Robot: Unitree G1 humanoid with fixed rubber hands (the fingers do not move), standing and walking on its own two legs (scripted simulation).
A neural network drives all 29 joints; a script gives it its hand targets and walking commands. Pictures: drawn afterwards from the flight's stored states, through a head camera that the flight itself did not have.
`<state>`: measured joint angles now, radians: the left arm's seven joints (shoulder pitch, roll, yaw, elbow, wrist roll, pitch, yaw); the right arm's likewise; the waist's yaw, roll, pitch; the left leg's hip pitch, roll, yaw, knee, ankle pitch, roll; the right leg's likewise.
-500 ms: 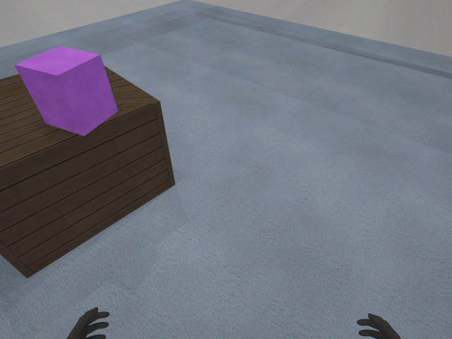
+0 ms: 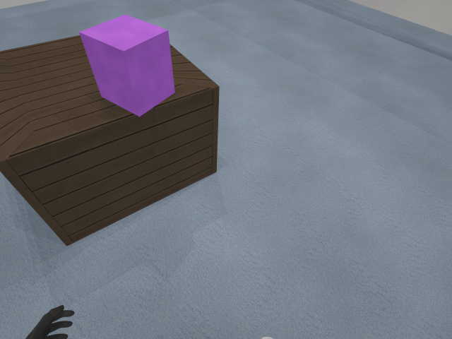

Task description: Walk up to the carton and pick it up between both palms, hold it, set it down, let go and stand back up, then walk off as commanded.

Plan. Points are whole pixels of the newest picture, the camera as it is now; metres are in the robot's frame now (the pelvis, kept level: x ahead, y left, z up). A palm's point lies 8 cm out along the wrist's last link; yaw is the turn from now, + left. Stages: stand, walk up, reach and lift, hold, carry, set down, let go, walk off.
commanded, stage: walk up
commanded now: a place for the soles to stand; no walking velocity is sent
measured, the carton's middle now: (132, 65) +1.04 +0.36 -0.07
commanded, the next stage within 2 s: none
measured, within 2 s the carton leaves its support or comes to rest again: neither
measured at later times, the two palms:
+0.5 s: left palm (26, 299) +0.21 +0.35 -0.04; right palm (375, 280) +0.27 -0.29 -0.09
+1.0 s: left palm (66, 257) +0.31 +0.33 -0.08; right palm (351, 213) +0.44 -0.30 -0.10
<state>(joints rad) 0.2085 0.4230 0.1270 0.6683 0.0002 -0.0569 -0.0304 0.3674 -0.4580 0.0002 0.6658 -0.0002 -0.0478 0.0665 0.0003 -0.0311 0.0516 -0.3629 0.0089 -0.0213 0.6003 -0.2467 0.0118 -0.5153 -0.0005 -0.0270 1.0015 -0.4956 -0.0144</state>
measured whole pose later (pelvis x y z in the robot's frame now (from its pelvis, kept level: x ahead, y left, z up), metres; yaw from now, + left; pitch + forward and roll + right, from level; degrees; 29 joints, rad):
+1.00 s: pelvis +0.28 -0.01 -0.02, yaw +16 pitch -1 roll +2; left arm 0.23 0.42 0.11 0.68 0.00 -0.08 -0.05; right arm 0.36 -0.48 0.00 0.67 0.00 -0.07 0.02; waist 0.00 -0.02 0.09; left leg -0.38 0.00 -0.11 0.84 -0.39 0.02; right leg -0.44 -0.03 -0.11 0.75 -0.29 -0.04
